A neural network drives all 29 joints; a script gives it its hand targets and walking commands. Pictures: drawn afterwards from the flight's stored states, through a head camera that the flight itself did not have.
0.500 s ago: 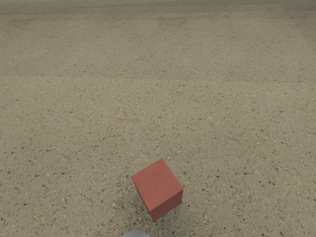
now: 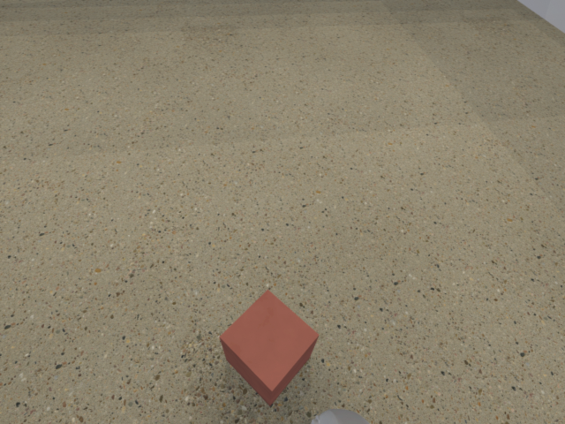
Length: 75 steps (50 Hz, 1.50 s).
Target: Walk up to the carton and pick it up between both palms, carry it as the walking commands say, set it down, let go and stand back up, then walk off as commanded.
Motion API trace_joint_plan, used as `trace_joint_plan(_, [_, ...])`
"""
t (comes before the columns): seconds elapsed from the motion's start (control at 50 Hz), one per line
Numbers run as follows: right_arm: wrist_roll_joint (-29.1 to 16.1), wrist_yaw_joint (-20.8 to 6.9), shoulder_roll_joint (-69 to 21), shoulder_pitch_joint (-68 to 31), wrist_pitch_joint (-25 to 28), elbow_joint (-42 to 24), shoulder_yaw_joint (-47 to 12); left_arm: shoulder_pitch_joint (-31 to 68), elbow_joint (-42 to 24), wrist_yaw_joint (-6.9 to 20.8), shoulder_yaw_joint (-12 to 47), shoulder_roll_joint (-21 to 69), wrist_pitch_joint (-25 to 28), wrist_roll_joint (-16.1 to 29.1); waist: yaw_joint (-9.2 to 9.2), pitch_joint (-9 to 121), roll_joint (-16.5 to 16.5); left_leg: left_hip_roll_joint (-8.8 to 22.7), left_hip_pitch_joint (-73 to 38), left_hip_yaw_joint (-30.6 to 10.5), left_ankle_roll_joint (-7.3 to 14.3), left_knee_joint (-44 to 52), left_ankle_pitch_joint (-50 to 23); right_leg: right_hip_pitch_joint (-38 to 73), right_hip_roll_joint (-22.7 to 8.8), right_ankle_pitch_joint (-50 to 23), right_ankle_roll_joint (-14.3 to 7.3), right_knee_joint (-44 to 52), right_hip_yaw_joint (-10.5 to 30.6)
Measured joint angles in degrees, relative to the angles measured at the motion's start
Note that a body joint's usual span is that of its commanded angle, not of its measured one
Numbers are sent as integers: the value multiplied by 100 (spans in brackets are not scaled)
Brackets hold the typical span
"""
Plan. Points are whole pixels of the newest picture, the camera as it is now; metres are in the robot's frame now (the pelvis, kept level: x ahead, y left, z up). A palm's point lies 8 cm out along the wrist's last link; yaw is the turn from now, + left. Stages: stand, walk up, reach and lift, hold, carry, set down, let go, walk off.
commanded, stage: walk off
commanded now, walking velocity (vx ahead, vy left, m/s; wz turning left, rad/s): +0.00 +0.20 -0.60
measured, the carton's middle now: (268, 348) +0.40 +0.04 -0.65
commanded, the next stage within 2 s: none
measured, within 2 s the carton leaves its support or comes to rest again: neither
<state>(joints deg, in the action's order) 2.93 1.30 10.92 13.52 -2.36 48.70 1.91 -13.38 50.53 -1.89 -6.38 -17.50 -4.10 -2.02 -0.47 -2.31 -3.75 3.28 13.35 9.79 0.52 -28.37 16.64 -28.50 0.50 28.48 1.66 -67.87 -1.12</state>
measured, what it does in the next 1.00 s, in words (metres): steps to the left, turning right: right foot, then left foot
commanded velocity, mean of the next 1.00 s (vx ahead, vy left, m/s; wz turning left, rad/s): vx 0.00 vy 0.20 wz -0.60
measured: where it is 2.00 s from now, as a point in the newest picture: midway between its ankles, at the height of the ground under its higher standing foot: (161, 406)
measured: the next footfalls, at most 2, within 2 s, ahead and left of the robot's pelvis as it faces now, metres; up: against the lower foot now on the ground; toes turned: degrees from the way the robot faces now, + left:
right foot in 0.16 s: +0.01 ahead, -0.04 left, +0.00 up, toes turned -12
left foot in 0.64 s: +0.16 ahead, +0.27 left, +0.00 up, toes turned -18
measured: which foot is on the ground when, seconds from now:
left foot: down 0.00-0.16, up 0.18-0.62, down 0.64-1.00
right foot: up 0.00-0.14, down 0.16-0.64, up 0.66-1.00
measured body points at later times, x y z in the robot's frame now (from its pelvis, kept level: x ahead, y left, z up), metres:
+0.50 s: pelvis +0.03 +0.09 +0.01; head +0.08 +0.05 +0.45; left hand +0.13 +0.37 -0.10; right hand +0.09 -0.19 -0.13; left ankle +0.11 +0.27 -0.66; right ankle -0.03 -0.03 -0.74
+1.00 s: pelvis +0.10 +0.21 -0.01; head +0.12 +0.17 +0.44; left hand +0.35 +0.35 -0.13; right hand +0.00 -0.03 -0.16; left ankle +0.12 +0.29 -0.74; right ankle +0.05 +0.17 -0.73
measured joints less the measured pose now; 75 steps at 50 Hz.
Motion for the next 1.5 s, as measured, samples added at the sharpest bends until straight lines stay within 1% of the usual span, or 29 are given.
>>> trace_joint_plan(0.06, [15,75,38,54,63,7,17,197,-116,61,73,158,-5,18,68,-37,116,-51,-42,271,103,-68,115,285,-44,-9,-73,884,-350])
trace_joint_plan(0.1, [24,124,55,108,79,36,15,313,-183,70,145,283,1,35,131,-66,210,-88,-47,444,148,-190,233,581,-63,81,-179,1651,-442])
trace_joint_plan(0.16, [-14,127,140,248,31,147,22,408,-301,63,252,467,105,36,134,-56,400,-75,50,670,168,-656,560,1187,-63,-597,-353,3050,-501])
trace_joint_plan(0.18, [-36,98,189,269,-4,207,51,424,-321,46,281,538,159,9,129,-69,539,-10,213,556,85,-1110,876,1210,4,-613,-488,3087,-499])
trace_joint_plan(0.22, [-19,39,216,294,-122,278,86,333,-366,16,321,556,206,21,93,-68,577,-118,672,80,-114,-2248,1353,1213,-4,-551,-619,3011,-398])
trace_joint_plan(0.26, [-36,-35,272,235,-185,280,129,159,-337,-16,320,549,215,27,53,-111,581,-153,1098,-282,-289,-3182,1164,1377,-25,-679,-596,3288,-251])
trace_joint_plan(0.32, [-20,-130,324,55,-217,145,188,-112,-258,-60,294,479,212,41,-1,-191,515,-59,1551,-634,-498,-3695,560,1597,-103,-1018,-467,3831,27])
trace_joint_plan(0.4, [-32,-198,366,-187,-278,-68,236,-355,-213,-67,235,349,298,71,-97,-286,381,23,1826,-962,-643,-3584,142,1712,-287,-1226,-316,4149,350])
trace_joint_plan(0.52, [-77,-256,388,-548,-318,-335,240,-564,-250,-58,96,120,275,-17,-243,-250,338,20,1641,-1141,-693,-2479,171,1585,-419,-1174,-18,4041,709])
trace_joint_plan(0.58, [-121,-271,346,-639,-301,-438,216,-576,-258,-42,8,22,223,-32,-334,-205,297,-26,1199,-1099,-624,-1583,228,1486,-438,-1077,184,3881,911])
trace_joint_plan(0.62, [-132,-275,334,-614,-228,-494,191,-540,-284,-43,-50,-46,203,-30,-369,-145,246,-50,684,-994,-511,-714,-61,1358,-430,-933,358,3629,1076])
trace_joint_plan(0.64, [-95,-268,356,-570,-167,-520,186,-526,-314,-45,-66,-71,209,-40,-345,-89,269,1,450,-930,-427,-343,13,1216,-381,-780,343,3352,1115])
trace_joint_plan(0.68, [-59,-235,226,-557,-106,-453,148,-355,-344,-129,-110,-150,164,-45,-377,-169,18,-67,504,-676,-272,-639,256,796,-331,207,210,2306,1209])
trace_joint_plan(0.7, [-71,-231,178,-530,-95,-448,112,-331,-371,-163,-104,-135,133,-48,-384,-178,-19,-26,458,-553,-206,-680,262,574,-233,450,138,1699,1078])
trace_joint_plan(0.72, [-76,-227,135,-475,-79,-464,88,-312,-371,-165,-86,-105,95,-44,-314,-149,-18,6,384,-476,-144,-602,204,387,-156,500,77,1149,864])
trace_joint_plan(0.76, [-71,-183,65,-344,-50,-477,48,-237,-369,-118,-53,-61,46,-21,-170,-89,-42,2,184,-321,-65,-294,43,97,-14,298,6,250,559])
trace_joint_plan(0.82, [-56,-72,47,-195,-28,-455,35,-104,-369,14,-9,31,24,17,-36,-43,-5,-27,-27,-51,36,-4,-37,-49,58,-12,46,-212,105])
trace_joint_plan(0.88, [-48,15,29,-64,3,-396,25,38,-379,92,40,113,6,12,91,-52,64,-87,-125,214,135,46,13,112,48,-69,55,276,-217])
trace_joint_plan(0.96, [-4,67,73,158,27,-241,16,270,-453,125,124,307,25,35,177,-125,261,-159,-169,562,235,-151,223,633,-41,98,-136,1672,-443])
trace_joint_plan(1.0, [-9,43,124,249,14,-152,27,364,-527,128,175,419,55,60,170,-146,374,-147,-129,758,258,-390,402,966,-88,-184,-228,2532,-532])
trace_joint_plan(1.02, [-36,37,153,296,9,-117,38,384,-562,110,212,466,96,46,162,-139,437,-110,-64,841,252,-603,537,1153,-85,-625,-298,3009,-543])
trace_joint_plan(1.04, [-69,35,192,317,2,-55,56,412,-577,74,252,536,147,18,170,-175,581,-4,71,761,181,-1007,669,1197,-6,-787,-432,3078,-560])
trace_joint_plan(1.06, [-81,45,192,341,-41,-2,68,401,-603,45,298,557,182,14,178,-183,628,-21,285,512,59,-1531,982,1197,15,-772,-550,3028,-546])
trace_joint_plan(1.1, [-64,14,186,299,-164,52,74,283,-611,-1,316,545,215,36,95,-191,569,-130,790,35,-183,-2692,1271,1237,-16,-754,-668,3103,-375])
trace_joint_plan(1.14, [-56,-74,237,200,-199,1,117,94,-537,-42,327,534,193,55,52,-231,542,-133,1176,-340,-353,-3343,902,1409,-52,-942,-598,3473,-199])
trace_joint_plan(1.18, [-27,-128,290,75,-206,-92,155,-84,-451,-40,310,483,217,68,-3,-254,485,-56,1460,-599,-469,-3581,461,1547,-111,-1184,-518,3853,-15])
trace_joint_plan(1.3, [-36,-258,435,-321,-279,-369,246,-473,-329,-11,246,321,343,77,-144,-258,382,99,1890,-1106,-638,-3575,-110,1535,-314,-1471,-302,4184,486])
trace_joint_plan(1.4, [-69,-303,411,-557,-320,-485,218,-598,-362,4,118,130,315,14,-280,-189,352,0,1579,-1138,-717,-2463,55,1362,-387,-1456,-70,4059,799])
trace_joint_plan(1.5, [-151,-334,365,-658,-299,-618,182,-506,-437,16,-50,-106,195,-25,-464,-86,202,-193,738,-949,-577,-924,136,1066,-369,-1316,267,3719,1178])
